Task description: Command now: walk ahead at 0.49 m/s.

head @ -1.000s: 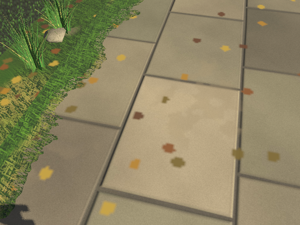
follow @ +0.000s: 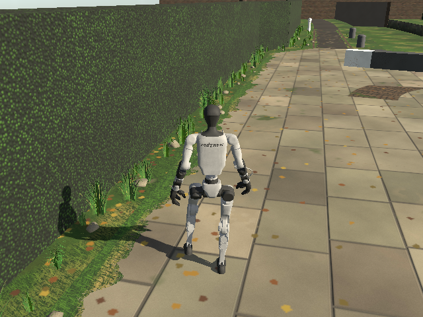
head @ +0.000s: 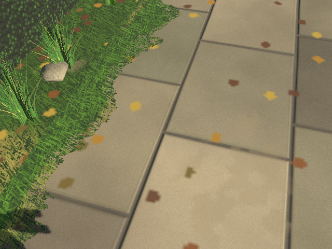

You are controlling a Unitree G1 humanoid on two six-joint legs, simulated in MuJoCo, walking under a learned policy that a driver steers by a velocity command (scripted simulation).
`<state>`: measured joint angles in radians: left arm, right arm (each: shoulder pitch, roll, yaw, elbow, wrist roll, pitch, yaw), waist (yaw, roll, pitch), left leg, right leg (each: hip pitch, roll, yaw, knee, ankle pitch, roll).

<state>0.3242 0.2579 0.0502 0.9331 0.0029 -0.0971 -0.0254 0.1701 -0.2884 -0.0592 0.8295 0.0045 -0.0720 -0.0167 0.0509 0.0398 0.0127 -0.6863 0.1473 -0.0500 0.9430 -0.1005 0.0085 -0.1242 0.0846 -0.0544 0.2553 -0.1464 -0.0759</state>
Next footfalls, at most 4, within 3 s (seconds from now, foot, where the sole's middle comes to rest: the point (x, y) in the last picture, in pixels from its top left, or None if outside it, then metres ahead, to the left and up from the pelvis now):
0.26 left None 0.34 0.16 -0.78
0.78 right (223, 237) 0.56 -0.16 -0.78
1.32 left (212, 159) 0.94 -0.13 -0.78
1.78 right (265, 131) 1.12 -0.41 -0.78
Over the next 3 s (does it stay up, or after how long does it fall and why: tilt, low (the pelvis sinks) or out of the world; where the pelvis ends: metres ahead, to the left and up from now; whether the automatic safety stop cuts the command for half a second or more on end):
stays up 1.63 -0.32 -0.01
